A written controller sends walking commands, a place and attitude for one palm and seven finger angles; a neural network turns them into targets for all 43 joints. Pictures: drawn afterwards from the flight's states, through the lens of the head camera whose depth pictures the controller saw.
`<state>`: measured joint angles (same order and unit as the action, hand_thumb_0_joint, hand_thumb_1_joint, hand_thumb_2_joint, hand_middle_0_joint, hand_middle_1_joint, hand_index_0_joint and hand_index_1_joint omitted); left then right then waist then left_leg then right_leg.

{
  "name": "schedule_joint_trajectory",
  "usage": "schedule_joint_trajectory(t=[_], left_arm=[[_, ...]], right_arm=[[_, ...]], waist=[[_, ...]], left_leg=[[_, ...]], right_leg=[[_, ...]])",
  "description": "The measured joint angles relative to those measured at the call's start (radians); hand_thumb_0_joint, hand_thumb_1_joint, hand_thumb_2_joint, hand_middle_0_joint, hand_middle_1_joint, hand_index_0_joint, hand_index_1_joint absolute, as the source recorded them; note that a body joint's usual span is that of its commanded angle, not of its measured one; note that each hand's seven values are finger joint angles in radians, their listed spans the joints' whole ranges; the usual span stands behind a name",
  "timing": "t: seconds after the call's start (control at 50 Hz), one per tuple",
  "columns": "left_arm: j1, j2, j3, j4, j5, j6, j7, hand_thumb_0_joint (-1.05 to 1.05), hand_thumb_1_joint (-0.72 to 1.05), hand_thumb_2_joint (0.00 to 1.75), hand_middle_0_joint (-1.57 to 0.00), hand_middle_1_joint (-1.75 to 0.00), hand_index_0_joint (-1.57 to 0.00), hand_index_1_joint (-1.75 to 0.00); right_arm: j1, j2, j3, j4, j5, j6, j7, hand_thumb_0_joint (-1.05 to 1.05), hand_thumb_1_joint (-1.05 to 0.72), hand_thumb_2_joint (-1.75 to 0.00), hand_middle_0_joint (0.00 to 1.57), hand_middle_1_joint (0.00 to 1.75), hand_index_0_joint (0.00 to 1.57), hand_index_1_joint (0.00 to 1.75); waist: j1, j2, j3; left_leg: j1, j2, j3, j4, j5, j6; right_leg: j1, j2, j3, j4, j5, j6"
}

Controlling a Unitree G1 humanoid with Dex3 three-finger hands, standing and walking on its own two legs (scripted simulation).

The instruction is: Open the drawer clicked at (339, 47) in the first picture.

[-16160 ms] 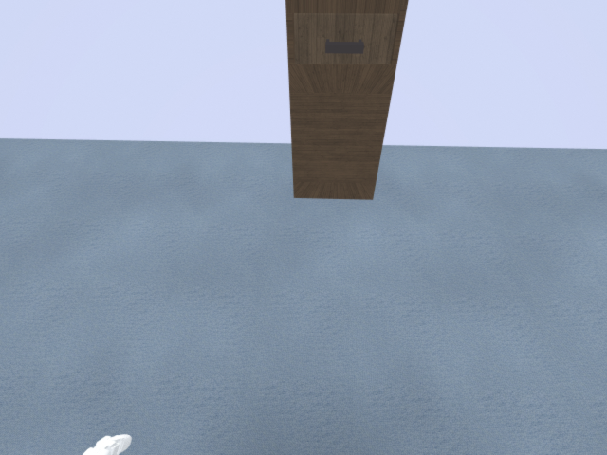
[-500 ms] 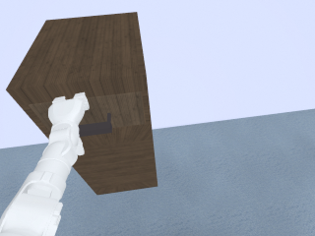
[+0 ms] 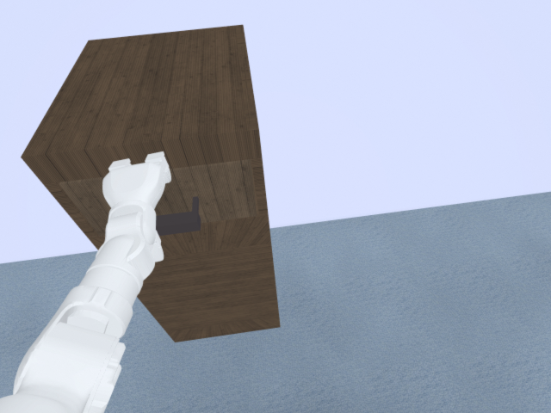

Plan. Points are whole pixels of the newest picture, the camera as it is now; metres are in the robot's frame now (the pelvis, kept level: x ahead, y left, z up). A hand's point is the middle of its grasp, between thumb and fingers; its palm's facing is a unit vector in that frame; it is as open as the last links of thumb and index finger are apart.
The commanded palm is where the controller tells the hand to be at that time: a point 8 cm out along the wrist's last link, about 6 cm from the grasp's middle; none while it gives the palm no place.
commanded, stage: move the hooked fingers above the handle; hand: left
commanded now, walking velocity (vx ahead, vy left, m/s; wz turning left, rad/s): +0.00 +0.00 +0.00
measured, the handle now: (166, 215) +0.47 +0.23 -0.01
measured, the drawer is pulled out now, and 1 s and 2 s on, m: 0.00 0.00 0.00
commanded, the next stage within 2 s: none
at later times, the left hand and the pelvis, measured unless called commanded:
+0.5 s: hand (150, 217) +0.42 +0.22 +0.05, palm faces -0.10 -0.04 -0.99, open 13.9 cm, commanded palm +0.40 +0.22 +0.11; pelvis -0.01 +0.00 +0.00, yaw +1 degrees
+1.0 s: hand (140, 221) +0.41 +0.24 +0.05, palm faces -0.08 -0.05 -1.00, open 13.8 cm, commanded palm +0.40 +0.22 +0.11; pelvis +0.01 +0.01 +0.00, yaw +3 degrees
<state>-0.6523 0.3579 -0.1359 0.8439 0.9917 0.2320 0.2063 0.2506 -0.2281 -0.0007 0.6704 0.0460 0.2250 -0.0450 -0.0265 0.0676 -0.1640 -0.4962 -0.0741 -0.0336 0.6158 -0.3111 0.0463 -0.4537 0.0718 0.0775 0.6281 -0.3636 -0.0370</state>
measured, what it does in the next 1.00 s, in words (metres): stands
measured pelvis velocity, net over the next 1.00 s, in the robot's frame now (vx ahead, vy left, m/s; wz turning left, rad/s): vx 0.01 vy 0.01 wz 0.05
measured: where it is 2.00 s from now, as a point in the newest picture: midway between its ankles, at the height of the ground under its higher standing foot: outside the picture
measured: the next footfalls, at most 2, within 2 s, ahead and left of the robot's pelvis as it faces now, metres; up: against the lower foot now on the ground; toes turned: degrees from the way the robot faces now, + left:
none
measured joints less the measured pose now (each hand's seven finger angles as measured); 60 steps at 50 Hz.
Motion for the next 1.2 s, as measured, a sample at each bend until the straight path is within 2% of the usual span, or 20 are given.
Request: schedule_joint_trajectory(t=[0.06,0.12,0.18,0.24,0.3,0.36,0.42,0.46,0.5,0.56,0.62,0.68,0.74,0.8,0.88,0.92,0.98,1.06,1.14,1.2], left_arm=[[0.046,0.025,0.013,-0.002,-0.005,-0.041,-0.077,0.0,-0.49,0.3,-0.33,-1.21,-0.32,-1.24],[0.107,0.047,0.027,-0.062,0.007,-0.148,-0.102,0.0,-0.49,0.3,-0.32,-1.21,-0.32,-1.23],[0.145,0.06,0.029,-0.132,0.032,-0.257,-0.058,0.0,-0.49,0.3,-0.32,-1.2,-0.32,-1.22],[0.138,0.065,0.034,-0.173,0.055,-0.31,0.033,0.0,-0.49,0.3,-0.32,-1.2,-0.32,-1.21],[0.087,0.057,0.035,-0.149,0.054,-0.27,0.121,0.0,-0.49,0.3,-0.32,-1.2,-0.32,-1.21],[0.013,0.042,0.023,-0.061,0.037,-0.155,0.151,0.0,-0.49,0.3,-0.32,-1.2,-0.32,-1.21],[-0.047,0.027,-0.01,0.04,0.011,-0.037,0.101,0.0,-0.49,0.3,-0.31,-1.2,-0.31,-1.21],[-0.062,0.017,-0.031,0.071,-0.007,-0.001,0.04,0.0,-0.49,0.3,-0.31,-1.2,-0.31,-1.21],[-0.05,0.007,-0.038,0.058,-0.022,-0.016,-0.02,0.0,-0.49,0.3,-0.31,-1.2,-0.31,-1.21],[-0.006,-0.006,-0.029,-0.004,-0.015,-0.113,-0.066,0.0,-0.49,0.3,-0.32,-1.2,-0.31,-1.2],[0.035,-0.011,0.006,-0.058,0.027,-0.22,-0.033,0.0,-0.49,0.3,-0.32,-1.2,-0.32,-1.2],[0.066,0.001,0.057,-0.095,0.056,-0.262,0.041,0.0,-0.49,0.3,-0.34,-1.21,-0.32,-1.2],[0.087,0.004,0.064,-0.101,0.071,-0.21,0.114,0.01,-0.49,0.3,-0.38,-1.23,-0.32,-1.2],[0.095,0.02,0.083,-0.077,0.057,-0.124,0.136,0.01,-0.49,0.3,-0.37,-1.23,-0.32,-1.21],[0.105,0.051,0.055,-0.088,0.008,-0.026,0.07,0.0,-0.49,0.3,-0.35,-1.22,-0.33,-1.22],[0.106,0.057,0.022,-0.111,-0.018,-0.008,0.019,0.0,-0.49,0.3,-0.34,-1.21,-0.33,-1.22],[0.09,0.047,-0.054,-0.141,-0.035,-0.028,-0.051,0.0,-0.49,0.3,-0.33,-1.21,-0.32,-1.21],[0.068,0.002,-0.1,-0.16,-0.015,-0.133,-0.083,0.0,-0.49,0.3,-0.32,-1.2,-0.32,-1.21],[0.059,-0.029,-0.047,-0.157,0.024,-0.221,-0.014,0.0,-0.49,0.3,-0.32,-1.2,-0.32,-1.21],[0.046,-0.019,0.011,-0.131,0.048,-0.211,0.067,0.0,-0.49,0.3,-0.33,-1.21,-0.32,-1.21]], right_arm=[[0.018,0.001,0.004,-0.023,0.001,-0.002,-0.013,0.01,-0.9,-0.9,0.21,0.3,0.2,0.3],[0.035,-0.006,-0.013,-0.042,-0.008,-0.018,-0.023,0.01,-0.9,-0.9,0.21,0.3,0.2,0.3],[0.043,-0.021,-0.042,-0.039,-0.017,-0.042,-0.028,0.01,-0.9,-0.9,0.21,0.3,0.2,0.3],[0.036,-0.035,-0.067,-0.015,-0.025,-0.065,-0.024,0.01,-0.9,-0.9,0.21,0.3,0.2,0.3],[0.021,-0.043,-0.077,0.014,-0.028,-0.077,-0.01,0.01,-0.9,-0.9,0.2,0.3,0.2,0.3],[0.002,-0.042,-0.07,0.034,-0.021,-0.072,0.007,0.01,-0.9,-0.9,0.2,0.3,0.2,0.3],[-0.005,-0.031,-0.052,0.034,-0.011,-0.054,0.014,0.01,-0.9,-0.9,0.2,0.3,0.2,0.3],[-0.001,-0.022,-0.041,0.023,-0.008,-0.043,0.012,0.01,-0.9,-0.9,0.2,0.3,0.2,0.3],[0.008,-0.012,-0.033,0.009,-0.011,-0.038,0.005,0.01,-0.9,-0.9,0.21,0.3,0.2,0.3],[0.024,-0.004,-0.028,-0.009,-0.019,-0.039,-0.007,0.01,-0.9,-0.9,0.21,0.3,0.2,0.3],[0.033,-0.002,-0.03,-0.021,-0.024,-0.043,-0.016,0.01,-0.9,-0.9,0.21,0.3,0.2,0.3],[0.032,-0.004,-0.035,-0.026,-0.03,-0.047,-0.016,0.01,-0.9,-0.9,0.21,0.3,0.2,0.3],[0.028,-0.009,-0.041,-0.019,-0.029,-0.048,-0.008,0.01,-0.9,-0.9,0.21,0.3,0.2,0.3],[0.017,-0.012,-0.039,-0.003,-0.022,-0.042,-0.002,0.01,-0.9,-0.9,0.2,0.3,0.2,0.3],[0.016,-0.012,-0.043,0.009,-0.007,-0.037,-0.003,0.01,-0.9,-0.9,0.21,0.3,0.2,0.3],[0.018,-0.015,-0.046,0.009,-0.003,-0.037,-0.006,0.01,-0.9,-0.9,0.21,0.3,0.2,0.3],[0.01,-0.023,-0.049,0.006,-0.005,-0.043,-0.012,0.01,-0.9,-0.9,0.21,0.3,0.2,0.3],[-0.021,-0.033,-0.05,-0.008,-0.018,-0.051,-0.013,0.01,-0.9,-0.9,0.21,0.3,0.2,0.3],[-0.047,-0.027,-0.044,-0.028,-0.025,-0.055,-0.012,0.01,-0.9,-0.9,0.2,0.3,0.2,0.3],[-0.053,-0.014,-0.033,-0.033,-0.03,-0.055,-0.013,0.01,-0.9,-0.9,0.2,0.3,0.2,0.3]], waist=[[-0.011,-0.01,0.009],[-0.009,-0.02,0.025],[0.002,-0.022,0.037],[0.011,-0.018,0.039],[0.014,-0.01,0.033],[0.012,-0.002,0.025],[0.003,0.001,0.017],[-0.006,0.0,0.016],[-0.015,-0.004,0.016],[-0.024,-0.012,0.015],[-0.027,-0.017,0.012],[-0.022,-0.016,0.011],[-0.009,-0.006,0.014],[0.003,0.0,0.016],[0.011,0.002,0.013],[0.013,-0.002,0.013],[0.012,-0.01,0.021],[0.009,-0.018,0.032],[0.003,-0.02,0.029],[0.003,-0.017,0.025]], left_leg=[[0.02,0.004,0.0,-0.009,0.002,-0.002],[0.013,0.007,-0.007,0.003,-0.001,-0.004],[-0.018,0.004,-0.019,0.034,-0.009,-0.005],[-0.06,-0.003,-0.029,0.07,-0.017,-0.005],[-0.092,-0.009,-0.034,0.093,-0.022,-0.004],[-0.1,-0.012,-0.032,0.092,-0.019,-0.002],[-0.087,-0.011,-0.028,0.069,-0.01,-0.001],[-0.072,-0.009,-0.026,0.052,-0.005,0.001],[-0.057,-0.007,-0.024,0.04,-0.003,0.002],[-0.043,-0.005,-0.019,0.038,-0.01,0.003],[-0.048,-0.001,-0.009,0.051,-0.023,0.004],[-0.062,0.004,0.005,0.063,-0.033,0.004],[-0.068,0.006,0.013,0.061,-0.034,0.004],[-0.06,0.005,0.015,0.047,-0.029,0.005],[-0.031,0.001,-0.002,0.022,-0.02,0.006],[-0.013,-0.004,-0.017,0.015,-0.018,0.006],[0.003,-0.013,-0.04,0.018,-0.018,0.006],[-0.007,-0.019,-0.046,0.036,-0.022,0.006],[-0.036,-0.015,-0.022,0.055,-0.029,0.006],[-0.056,-0.008,-0.003,0.062,-0.032,0.006]], right_leg=[[0.02,0.004,0.0,-0.011,0.004,-0.004],[0.019,0.007,-0.007,-0.008,0.004,-0.007],[-0.004,0.006,-0.022,0.013,-0.003,-0.008],[-0.041,0.002,-0.035,0.045,-0.016,-0.006],[-0.071,-0.003,-0.043,0.07,-0.025,-0.004],[-0.08,-0.006,-0.042,0.072,-0.024,-0.002],[-0.071,-0.006,-0.036,0.052,-0.015,0.0],[-0.057,-0.006,-0.032,0.036,-0.009,0.001],[-0.042,-0.005,-0.029,0.022,-0.005,0.001],[-0.028,-0.003,-0.023,0.018,-0.009,0.001],[-0.036,0.002,-0.013,0.031,-0.017,0.0],[-0.055,0.007,0.0,0.046,-0.024,0.0],[-0.064,0.008,0.008,0.048,-0.024,0.001],[-0.058,0.006,0.011,0.037,-0.02,0.003],[-0.02,0.001,-0.005,0.003,-0.013,0.003],[0.005,-0.004,-0.019,-0.012,-0.012,0.002],[0.032,-0.011,-0.043,-0.02,-0.016,0.002],[0.024,-0.016,-0.05,-0.002,-0.024,0.003],[-0.019,-0.012,-0.029,0.034,-0.031,0.003],[-0.048,-0.006,-0.011,0.053,-0.032,0.003]])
